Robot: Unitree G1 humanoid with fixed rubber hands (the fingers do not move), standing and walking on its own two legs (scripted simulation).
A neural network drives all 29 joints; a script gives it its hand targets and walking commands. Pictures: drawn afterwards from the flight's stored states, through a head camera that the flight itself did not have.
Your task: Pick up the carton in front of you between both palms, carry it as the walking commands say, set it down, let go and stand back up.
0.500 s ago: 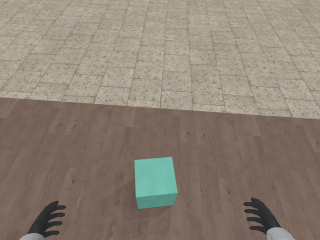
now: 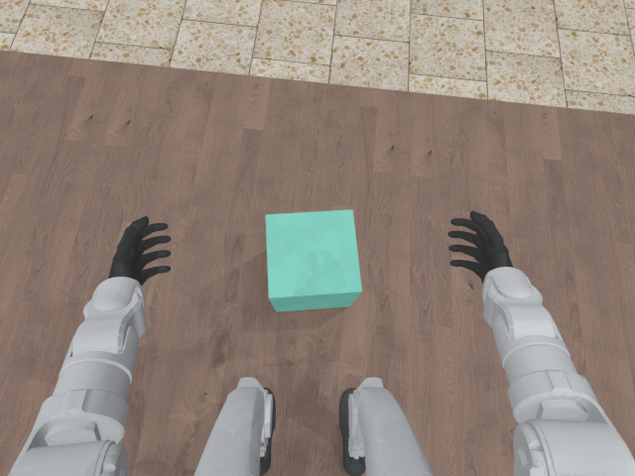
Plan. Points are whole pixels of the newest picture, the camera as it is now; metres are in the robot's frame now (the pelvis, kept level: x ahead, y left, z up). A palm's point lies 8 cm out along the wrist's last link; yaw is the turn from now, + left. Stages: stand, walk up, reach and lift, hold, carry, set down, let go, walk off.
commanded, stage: reach and lift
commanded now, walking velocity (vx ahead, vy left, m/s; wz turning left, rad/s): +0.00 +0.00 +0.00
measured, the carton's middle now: (311, 265) +0.49 +0.00 -0.57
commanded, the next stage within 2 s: none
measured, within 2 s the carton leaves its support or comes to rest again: neither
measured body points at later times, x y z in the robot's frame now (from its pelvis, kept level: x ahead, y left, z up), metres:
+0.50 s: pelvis -0.04 +0.00 -0.05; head +0.30 -0.01 +0.25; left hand +0.51 +0.19 -0.16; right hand +0.54 -0.19 -0.16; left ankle +0.04 +0.13 -0.66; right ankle +0.04 -0.12 -0.66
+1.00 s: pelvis -0.06 +0.00 -0.24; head +0.31 +0.00 +0.02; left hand +0.49 +0.20 -0.40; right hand +0.51 -0.19 -0.40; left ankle +0.04 +0.13 -0.66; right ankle +0.04 -0.12 -0.66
